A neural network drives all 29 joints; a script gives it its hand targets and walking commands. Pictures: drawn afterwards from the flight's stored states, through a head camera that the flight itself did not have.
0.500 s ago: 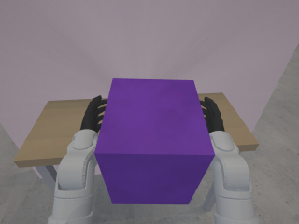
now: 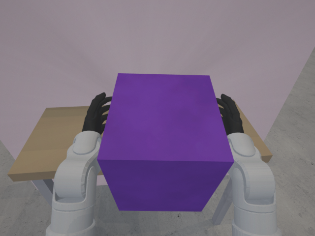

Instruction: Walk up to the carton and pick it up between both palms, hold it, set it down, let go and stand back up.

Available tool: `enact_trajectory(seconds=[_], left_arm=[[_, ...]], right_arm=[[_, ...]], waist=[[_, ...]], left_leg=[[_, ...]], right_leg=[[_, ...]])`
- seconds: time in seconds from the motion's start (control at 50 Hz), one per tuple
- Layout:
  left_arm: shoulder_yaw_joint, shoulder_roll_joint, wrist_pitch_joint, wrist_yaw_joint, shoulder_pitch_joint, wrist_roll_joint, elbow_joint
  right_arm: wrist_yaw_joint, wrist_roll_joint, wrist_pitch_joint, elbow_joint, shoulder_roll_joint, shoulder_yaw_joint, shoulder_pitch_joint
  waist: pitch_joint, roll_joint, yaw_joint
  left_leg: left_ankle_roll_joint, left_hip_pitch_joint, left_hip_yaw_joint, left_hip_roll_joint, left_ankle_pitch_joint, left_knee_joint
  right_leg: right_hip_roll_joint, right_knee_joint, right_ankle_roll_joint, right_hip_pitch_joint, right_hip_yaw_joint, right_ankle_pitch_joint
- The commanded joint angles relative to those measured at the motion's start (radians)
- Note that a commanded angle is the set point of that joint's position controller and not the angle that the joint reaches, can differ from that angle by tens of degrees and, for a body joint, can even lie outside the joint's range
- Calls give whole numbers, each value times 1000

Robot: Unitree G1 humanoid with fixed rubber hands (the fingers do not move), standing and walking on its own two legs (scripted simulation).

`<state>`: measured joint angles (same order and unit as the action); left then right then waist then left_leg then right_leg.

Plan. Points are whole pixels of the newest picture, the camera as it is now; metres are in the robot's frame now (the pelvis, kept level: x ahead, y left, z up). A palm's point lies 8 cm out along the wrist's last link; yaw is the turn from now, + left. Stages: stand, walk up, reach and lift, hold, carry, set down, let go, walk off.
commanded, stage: hold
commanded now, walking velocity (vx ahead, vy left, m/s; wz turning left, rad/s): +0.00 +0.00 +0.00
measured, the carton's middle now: (162, 146) +0.29 +0.00 +0.14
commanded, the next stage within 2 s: none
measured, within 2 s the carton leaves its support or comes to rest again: neither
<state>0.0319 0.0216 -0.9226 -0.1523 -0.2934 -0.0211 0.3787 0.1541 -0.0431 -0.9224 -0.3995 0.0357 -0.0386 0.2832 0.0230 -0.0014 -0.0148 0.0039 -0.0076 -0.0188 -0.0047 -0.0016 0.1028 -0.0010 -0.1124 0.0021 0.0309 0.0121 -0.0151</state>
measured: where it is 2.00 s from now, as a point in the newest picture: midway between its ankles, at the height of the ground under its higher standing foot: outside the picture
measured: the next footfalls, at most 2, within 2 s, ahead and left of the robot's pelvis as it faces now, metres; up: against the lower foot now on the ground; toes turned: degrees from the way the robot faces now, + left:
none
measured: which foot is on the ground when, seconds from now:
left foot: down 0.00-1.00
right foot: down 0.00-1.00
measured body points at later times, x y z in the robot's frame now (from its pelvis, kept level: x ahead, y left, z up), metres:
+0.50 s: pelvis +0.02 +0.00 +0.00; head -0.03 +0.00 +0.45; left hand +0.32 +0.15 +0.21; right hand +0.32 -0.15 +0.21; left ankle +0.05 +0.12 -0.75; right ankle +0.06 -0.11 -0.75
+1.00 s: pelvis +0.00 +0.00 +0.00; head -0.05 +0.00 +0.45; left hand +0.33 +0.14 +0.23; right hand +0.33 -0.15 +0.23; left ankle +0.05 +0.12 -0.75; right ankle +0.06 -0.11 -0.75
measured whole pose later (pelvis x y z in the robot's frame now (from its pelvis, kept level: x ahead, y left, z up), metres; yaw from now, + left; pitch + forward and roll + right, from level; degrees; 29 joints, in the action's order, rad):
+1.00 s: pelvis +0.00 +0.00 +0.00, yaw +1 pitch -6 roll +0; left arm 0.12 0.04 -0.92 -0.12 -0.51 -0.08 0.17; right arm 0.09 -0.09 -0.91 -0.18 0.05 -0.15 0.51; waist 0.04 0.00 0.01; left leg 0.01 -0.03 0.00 -0.01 0.02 0.14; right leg 0.00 -0.13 0.00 0.04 0.03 0.00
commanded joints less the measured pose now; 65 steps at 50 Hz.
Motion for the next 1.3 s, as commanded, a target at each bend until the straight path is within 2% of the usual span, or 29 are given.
enact_trajectory(seconds=[0.0, 0.04, 0.08, 0.12, 0.14, 0.16, 0.18, 0.28, 0.32, 0.34, 0.38, 0.4, 0.5, 0.52, 0.54, 0.6, 0.66, 0.72, 0.76, 0.78, 0.82, 0.86, 0.9, 0.98, 1.04, 1.06, 1.1, 1.2, 1.28], left_arm=[[-433, 328, 28, 148, -418, 194, 154], [-440, 329, 16, 148, -416, 192, 135], [-447, 328, 16, 149, -429, 198, 165], [-436, 325, 15, 147, -443, 197, 163], [-442, 336, 15, 146, -458, 204, 172], [-442, 337, 14, 147, -450, 209, 172], [-436, 342, 12, 149, -438, 203, 146], [-418, 315, 10, 147, -470, 187, 131], [-415, 322, 8, 147, -458, 184, 115], [-411, 325, 6, 149, -465, 187, 113], [-421, 332, 0, 151, -480, 192, 131], [-415, 336, -1, 150, -461, 193, 141], [-437, 362, -5, 151, -479, 187, 185], [-434, 347, -6, 148, -477, 180, 180], [-443, 357, -9, 151, -492, 188, 190], [-430, 345, -15, 154, -502, 191, 135], [-402, 344, -16, 161, -517, 181, 80], [-373, 335, -4, 164, -579, 165, 49], [-359, 345, 6, 168, -602, 144, 19], [-351, 348, 10, 170, -608, 145, -3], [-341, 358, 19, 171, -641, 128, -39], [-337, 394, 28, 179, -657, 128, -72], [-328, 401, 41, 184, -697, 113, -82], [-334, 435, 59, 194, -726, 106, -122], [-326, 461, 73, 201, -746, 94, -185], [-311, 461, 75, 204, -744, 86, -216], [-302, 455, 90, 211, -772, 70, -229], [-282, 492, 125, 226, -805, 46, -297], [-249, 499, 161, 237, -811, 31, -369]], right_arm=[[-160, 209, 15, -126, 305, 437, 404], [-159, 212, 11, -128, 290, 430, 421], [-162, 211, 9, -148, 288, 436, 428], [-165, 217, 10, -134, 290, 426, 428], [-167, 224, 11, -139, 300, 437, 450], [-167, 218, 9, -152, 297, 431, 449], [-166, 211, 11, -172, 284, 429, 476], [-167, 191, -2, -104, 272, 411, 442], [-169, 193, -1, -95, 281, 397, 450], [-172, 196, -1, -109, 275, 401, 468], [-174, 209, -3, -119, 288, 409, 466], [-176, 209, -3, -141, 284, 411, 470], [-183, 225, -2, -178, 306, 430, 488], [-185, 215, -4, -164, 297, 422, 483], [-185, 215, -7, -155, 303, 421, 487], [-185, 191, -12, -110, 286, 400, 496], [-184, 169, -15, -76, 275, 364, 511], [-187, 167, -5, -42, 279, 349, 576], [-193, 165, 1, -3, 290, 337, 593], [-197, 160, 6, 13, 305, 329, 608], [-206, 148, 19, 42, 317, 326, 654], [-215, 154, 33, 71, 338, 322, 695], [-225, 145, 42, 105, 359, 320, 712], [-235, 141, 64, 153, 387, 319, 747], [-242, 121, 80, 201, 404, 315, 779], [-244, 110, 86, 212, 405, 304, 789], [-250, 96, 102, 259, 418, 286, 798], [-262, 73, 143, 354, 443, 256, 816], [-267, 45, 179, 424, 451, 233, 813]], waist=[[190, -7, 1], [191, -17, 1], [203, -9, 8], [203, -29, 3], [196, -14, -4], [201, 2, 11], [209, -2, 3], [208, 18, 11], [202, 0, 16], [213, 15, 11], [229, -5, 4], [246, 11, 7], [292, -5, -1], [263, 5, 0], [245, -18, 12], [209, -13, 16], [184, 27, 37], [172, 26, 24], [197, -3, 19], [190, 16, 21], [196, 15, 6], [218, 7, 7], [221, 27, 11], [291, -2, 13], [270, 9, 14], [281, 31, 14], [263, 17, 17], [266, -19, 23], [250, -7, 23]], left_leg=[[10, -25, 1, 32, 94, -38], [12, -12, 1, 29, 80, -34], [13, 10, 2, 32, 74, -26], [19, 0, 4, 31, 62, -25], [19, -13, 7, 28, 63, -25], [16, -19, 17, 27, 66, -22], [14, -12, 13, 32, 47, -20], [19, 2, 12, 34, 37, -16], [23, 5, 9, 34, 22, -11], [22, 6, 8, 36, 24, -13], [25, 18, 9, 41, -19, -6], [22, 13, 11, 37, -34, -8], [28, 35, 15, 41, -116, 2], [28, 35, 14, 43, -95, -7], [31, 22, 18, 38, -94, -4], [26, 20, 24, 34, -20, -21], [20, -1, 18, 39, 43, -26], [17, -21, 13, 46, 111, -15], [20, -20, 12, 46, 115, -3], [26, -42, 9, 42, 124, -7], [19, -69, 12, 40, 125, -12], [18, -72, 14, 41, 128, -7], [13, -62, 14, 44, 106, -5], [15, -49, 17, 42, 109, -2], [13, -65, 16, 43, 106, 1], [15, -55, 21, 41, 114, -3], [8, -59, 15, 45, 153, 0], [18, -91, 14, 47, 155, -7], [16, -81, 26, 38, 186, -7]], right_leg=[[30, 10, -36, -88, -7, 94], [31, 10, -38, -84, -5, 90], [28, 9, -36, -66, -7, 86], [34, 6, -35, -79, 1, 81], [36, 4, -37, -91, 4, 86], [37, 0, -38, -93, 0, 77], [33, -2, -40, -94, -7, 56], [32, -2, -43, -103, -4, 41], [32, 3, -42, -110, -4, 32], [37, 2, -47, -108, -1, 32], [37, 4, -41, -127, -4, -1], [38, -2, -44, -140, -1, -27], [35, -13, -45, -160, -12, -114], [36, -7, -46, -153, -9, -99], [35, -9, -36, -174, -9, -91], [33, 3, -39, -151, -2, -29], [32, 15, -45, -119, 4, 23], [22, 14, -43, -77, -1, 84], [22, 10, -40, -85, -1, 90], [25, 1, -44, -102, 6, 88], [30, -5, -41, -109, 10, 91], [26, -11, -39, -107, 6, 88], [29, -9, -44, -93, 1, 60], [38, -10, -42, -116, 6, 67], [35, -8, -40, -109, 5, 74], [38, -8, -43, -102, 13, 86], [32, -10, -39, -85, 9, 110], [39, -6, -29, -88, 12, 104], [41, -5, -24, -80, 13, 120]])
